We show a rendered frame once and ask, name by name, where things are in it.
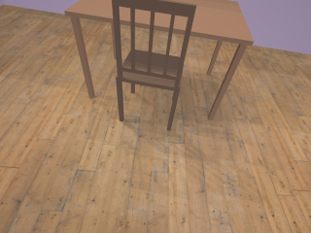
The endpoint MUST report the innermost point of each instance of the table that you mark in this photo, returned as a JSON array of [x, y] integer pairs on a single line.
[[220, 20]]

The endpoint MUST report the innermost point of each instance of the chair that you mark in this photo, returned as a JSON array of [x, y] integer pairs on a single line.
[[146, 67]]

